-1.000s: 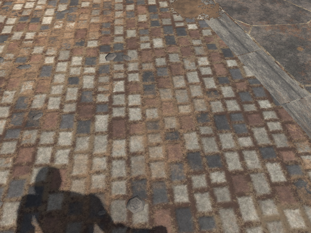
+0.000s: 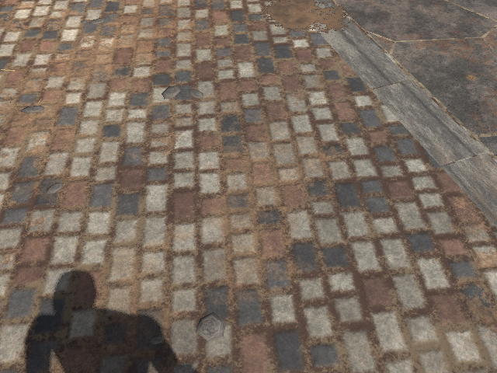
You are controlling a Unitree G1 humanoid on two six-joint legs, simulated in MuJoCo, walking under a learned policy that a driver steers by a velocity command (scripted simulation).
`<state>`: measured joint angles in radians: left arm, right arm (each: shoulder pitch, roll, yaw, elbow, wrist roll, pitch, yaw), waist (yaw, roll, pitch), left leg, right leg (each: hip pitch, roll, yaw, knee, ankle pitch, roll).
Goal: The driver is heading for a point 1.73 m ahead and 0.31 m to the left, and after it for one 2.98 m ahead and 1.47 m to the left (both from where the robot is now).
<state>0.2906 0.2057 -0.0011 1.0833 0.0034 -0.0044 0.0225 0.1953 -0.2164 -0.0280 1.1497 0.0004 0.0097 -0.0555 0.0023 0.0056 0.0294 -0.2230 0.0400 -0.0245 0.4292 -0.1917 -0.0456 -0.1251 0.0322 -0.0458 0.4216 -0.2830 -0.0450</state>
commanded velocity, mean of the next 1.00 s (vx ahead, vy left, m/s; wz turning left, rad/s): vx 0.00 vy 0.00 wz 0.00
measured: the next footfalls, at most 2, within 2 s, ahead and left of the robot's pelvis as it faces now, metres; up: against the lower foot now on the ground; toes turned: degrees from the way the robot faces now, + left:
left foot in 1.50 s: +0.15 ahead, +0.17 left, +0.00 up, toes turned +4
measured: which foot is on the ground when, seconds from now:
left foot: down 0.00-1.00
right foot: down 0.00-1.00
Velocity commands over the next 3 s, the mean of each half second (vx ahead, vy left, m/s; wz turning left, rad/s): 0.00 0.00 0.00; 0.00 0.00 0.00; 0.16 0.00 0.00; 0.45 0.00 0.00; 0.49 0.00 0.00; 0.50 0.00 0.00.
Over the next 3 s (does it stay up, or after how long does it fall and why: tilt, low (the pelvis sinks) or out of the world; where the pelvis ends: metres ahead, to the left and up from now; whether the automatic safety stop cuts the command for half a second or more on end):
stays up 0.89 0.11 0.00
